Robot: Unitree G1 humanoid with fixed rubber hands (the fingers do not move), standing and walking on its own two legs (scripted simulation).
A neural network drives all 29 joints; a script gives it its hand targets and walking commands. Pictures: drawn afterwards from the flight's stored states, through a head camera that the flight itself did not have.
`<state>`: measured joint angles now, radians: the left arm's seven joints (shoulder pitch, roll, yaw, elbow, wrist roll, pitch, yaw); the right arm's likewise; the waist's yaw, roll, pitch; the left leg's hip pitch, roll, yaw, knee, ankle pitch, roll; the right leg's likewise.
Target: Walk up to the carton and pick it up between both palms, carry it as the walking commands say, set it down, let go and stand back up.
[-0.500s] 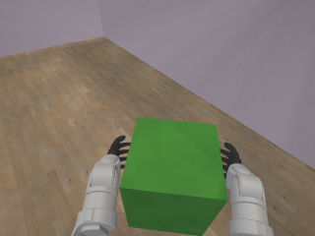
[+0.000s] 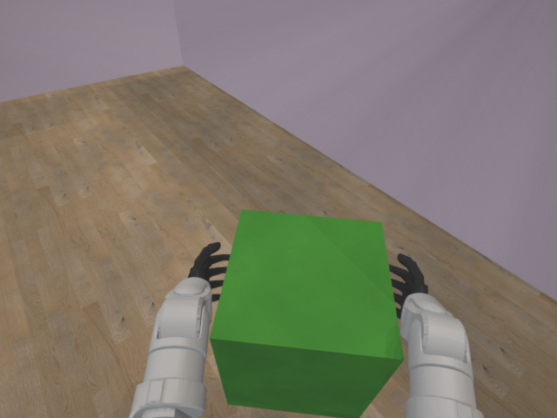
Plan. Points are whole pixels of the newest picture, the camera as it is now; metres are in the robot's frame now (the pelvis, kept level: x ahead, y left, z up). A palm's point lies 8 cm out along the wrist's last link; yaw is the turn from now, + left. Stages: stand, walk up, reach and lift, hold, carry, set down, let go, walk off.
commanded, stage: hold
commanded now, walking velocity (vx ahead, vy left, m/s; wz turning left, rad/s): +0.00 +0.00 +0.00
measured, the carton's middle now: (301, 317) +0.31 -0.02 -0.03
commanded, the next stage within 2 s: carry in 0.24 s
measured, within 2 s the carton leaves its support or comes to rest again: neither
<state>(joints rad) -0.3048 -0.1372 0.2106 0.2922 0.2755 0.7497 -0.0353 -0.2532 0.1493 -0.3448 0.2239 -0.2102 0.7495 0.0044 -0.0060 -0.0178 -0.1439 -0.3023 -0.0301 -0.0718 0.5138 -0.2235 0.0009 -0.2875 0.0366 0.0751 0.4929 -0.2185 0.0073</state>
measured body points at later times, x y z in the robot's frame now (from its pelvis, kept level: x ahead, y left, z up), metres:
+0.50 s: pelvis +0.00 +0.01 +0.00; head -0.06 +0.02 +0.44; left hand +0.31 +0.15 +0.08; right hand +0.29 -0.17 +0.07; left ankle +0.03 +0.12 -0.73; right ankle +0.03 -0.12 -0.74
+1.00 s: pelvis +0.01 +0.08 -0.01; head -0.02 +0.07 +0.44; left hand +0.30 +0.22 +0.08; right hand +0.29 -0.10 +0.08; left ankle +0.00 +0.22 -0.70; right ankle +0.00 -0.06 -0.74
